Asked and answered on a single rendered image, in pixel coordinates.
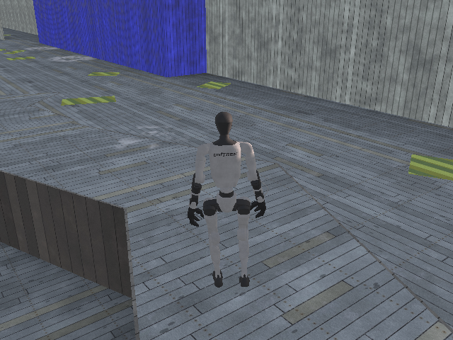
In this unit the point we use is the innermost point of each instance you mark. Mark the left robot forearm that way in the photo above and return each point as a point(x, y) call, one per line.
point(195, 193)

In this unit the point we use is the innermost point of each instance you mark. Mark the robot left hand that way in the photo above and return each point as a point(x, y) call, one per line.
point(192, 216)

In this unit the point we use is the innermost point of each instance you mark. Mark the robot left foot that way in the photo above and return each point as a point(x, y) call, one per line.
point(218, 281)

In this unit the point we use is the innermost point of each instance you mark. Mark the right robot forearm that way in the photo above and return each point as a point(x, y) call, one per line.
point(257, 189)

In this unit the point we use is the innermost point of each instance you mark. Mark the left robot upper arm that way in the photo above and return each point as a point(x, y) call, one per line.
point(200, 162)

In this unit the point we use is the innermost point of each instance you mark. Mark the robot right hand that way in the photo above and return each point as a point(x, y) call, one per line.
point(261, 207)

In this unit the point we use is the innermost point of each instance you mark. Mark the robot torso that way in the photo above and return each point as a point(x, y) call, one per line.
point(225, 165)

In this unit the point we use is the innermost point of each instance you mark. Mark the right robot upper arm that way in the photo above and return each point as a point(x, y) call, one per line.
point(247, 149)

